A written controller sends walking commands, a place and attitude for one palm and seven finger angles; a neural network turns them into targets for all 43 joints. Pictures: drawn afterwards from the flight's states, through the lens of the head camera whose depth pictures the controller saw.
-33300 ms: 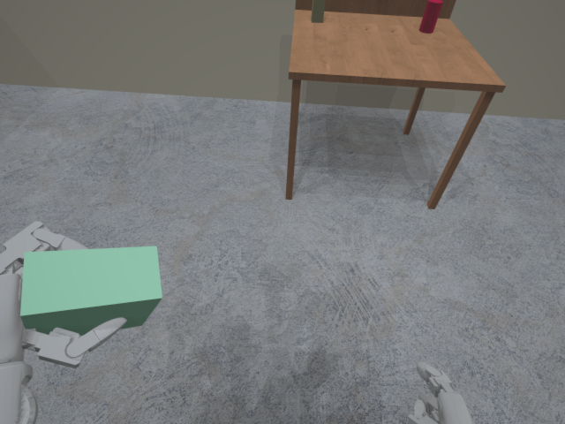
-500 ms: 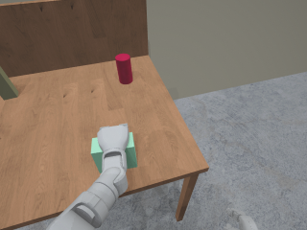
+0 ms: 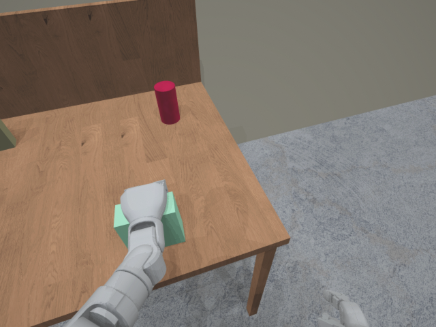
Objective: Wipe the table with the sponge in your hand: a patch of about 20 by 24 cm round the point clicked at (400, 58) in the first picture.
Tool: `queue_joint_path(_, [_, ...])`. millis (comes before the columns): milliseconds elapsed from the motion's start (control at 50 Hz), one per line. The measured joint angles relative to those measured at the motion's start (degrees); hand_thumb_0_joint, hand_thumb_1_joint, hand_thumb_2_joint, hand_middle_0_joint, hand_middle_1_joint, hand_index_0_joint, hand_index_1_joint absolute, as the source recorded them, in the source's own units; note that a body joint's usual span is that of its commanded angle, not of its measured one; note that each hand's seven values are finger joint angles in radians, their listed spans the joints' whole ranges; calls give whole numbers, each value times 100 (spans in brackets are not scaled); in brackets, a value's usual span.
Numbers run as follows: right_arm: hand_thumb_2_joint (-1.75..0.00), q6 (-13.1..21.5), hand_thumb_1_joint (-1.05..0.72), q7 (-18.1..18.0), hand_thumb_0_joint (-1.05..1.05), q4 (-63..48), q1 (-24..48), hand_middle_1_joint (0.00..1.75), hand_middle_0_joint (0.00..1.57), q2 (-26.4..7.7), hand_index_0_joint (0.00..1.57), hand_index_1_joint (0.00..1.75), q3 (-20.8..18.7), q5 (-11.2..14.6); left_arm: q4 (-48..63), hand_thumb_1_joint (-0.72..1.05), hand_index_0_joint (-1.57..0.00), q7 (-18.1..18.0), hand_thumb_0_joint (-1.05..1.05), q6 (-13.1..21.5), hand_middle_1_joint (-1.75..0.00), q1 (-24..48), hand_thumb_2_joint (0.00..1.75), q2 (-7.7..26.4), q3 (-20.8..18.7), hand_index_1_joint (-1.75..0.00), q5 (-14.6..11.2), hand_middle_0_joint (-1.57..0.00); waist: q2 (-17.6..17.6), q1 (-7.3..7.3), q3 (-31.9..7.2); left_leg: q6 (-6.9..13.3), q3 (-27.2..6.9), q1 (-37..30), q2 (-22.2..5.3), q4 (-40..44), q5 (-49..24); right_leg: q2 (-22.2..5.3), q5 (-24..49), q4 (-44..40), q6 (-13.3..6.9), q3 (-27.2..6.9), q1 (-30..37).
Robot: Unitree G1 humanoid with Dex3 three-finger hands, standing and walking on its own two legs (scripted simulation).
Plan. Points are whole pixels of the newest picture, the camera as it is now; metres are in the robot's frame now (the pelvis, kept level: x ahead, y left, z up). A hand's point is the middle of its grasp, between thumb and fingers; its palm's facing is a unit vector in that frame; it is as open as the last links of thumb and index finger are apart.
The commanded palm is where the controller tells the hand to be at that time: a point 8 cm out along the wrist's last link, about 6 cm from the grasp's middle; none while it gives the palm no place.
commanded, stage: slide back across to the middle lane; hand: left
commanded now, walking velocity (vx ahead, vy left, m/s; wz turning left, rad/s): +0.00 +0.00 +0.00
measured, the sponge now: (154, 228) +0.33 +0.18 -0.04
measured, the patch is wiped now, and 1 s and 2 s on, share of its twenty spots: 0.95 0.95 0.95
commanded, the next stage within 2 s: wipe forward along the middle lane in 0.42 s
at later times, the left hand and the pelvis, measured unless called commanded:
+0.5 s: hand (128, 227) +0.31 +0.22 +0.00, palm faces -0.04 -0.10 -0.99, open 9.9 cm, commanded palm +0.27 +0.22 +0.04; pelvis +0.01 +0.00 +0.00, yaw +0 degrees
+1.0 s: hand (121, 218) +0.33 +0.24 -0.01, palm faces -0.10 -0.03 -0.99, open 9.9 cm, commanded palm +0.32 +0.25 +0.02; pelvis -0.03 +0.00 -0.01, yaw +1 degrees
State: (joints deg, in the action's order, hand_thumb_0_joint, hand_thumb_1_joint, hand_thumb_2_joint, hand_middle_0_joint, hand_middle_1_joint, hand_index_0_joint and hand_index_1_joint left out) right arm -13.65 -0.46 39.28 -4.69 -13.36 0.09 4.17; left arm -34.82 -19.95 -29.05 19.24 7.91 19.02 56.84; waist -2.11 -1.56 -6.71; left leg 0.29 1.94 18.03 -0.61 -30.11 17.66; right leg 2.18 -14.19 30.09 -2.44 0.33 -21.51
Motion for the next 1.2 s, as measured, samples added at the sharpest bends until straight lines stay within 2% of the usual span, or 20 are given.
queue_joint_path(100, [-90, 64, -91, -15, 1, -30, 69, 30, 20, -64, 20, 30, 11, 22, 265, -48, -73, 167, 0, -2, -139, -224, 109, 129, -36, -140, 2, -72, -13, -44, 46, -6, -3, -156, -1, 110, -11, 4, -8, -79, -7, 0, 143])
queue_joint_path(340, [-90, 267, -91, 28, 1, -166, 204, 30, 20, -81, 20, 30, -8, 0, 919, -48, -73, 260, 0, 388, -139, -853, 109, 342, -307, -140, 110, -72, -2, -163, 24, -23, 25, -259, -22, 133, 44, 29, -64, -68, -20, -31, 217])
queue_joint_path(580, [-90, 339, -90, -2, 1, -180, 130, 30, 20, -68, 20, 30, 13, -6, 1093, -48, -73, 411, 0, 417, -139, -1065, 109, 576, -413, -140, 77, -72, -12, -171, 73, 5, -21, -266, 11, 83, 13, -7, -29, -67, 5, 11, 266])
queue_joint_path(720, [-90, 384, -90, -127, 1, -66, 34, 30, 20, -71, 20, 30, 19, -45, 586, -50, -75, 564, -1, 639, -137, -576, 109, 565, -476, -138, 166, -74, 24, -136, 149, 27, -94, -12, 61, -84, -18, -64, -9, 58, 22, 84, 62])
queue_joint_path(820, [-90, 423, -90, -197, 1, 50, -84, 30, 20, -42, 20, 30, 2, -84, 76, -52, -77, 475, -1, 929, -134, -135, 110, 612, -653, -135, 273, -77, 11, -101, 114, 29, -112, 288, 74, -245, -31, -82, 8, 198, 25, 106, -223])
queue_joint_path(1200, [-90, 621, -90, -297, 1, 336, -662, 30, 20, -146, 20, 30, -73, -84, -2124, -56, -80, 160, 1, 1581, -132, 1598, 113, 1133, -1131, -133, 223, -80, -15, 262, 4, -3, -161, 1406, 14, -802, -52, -35, 87, 653, -32, 171, -1292])
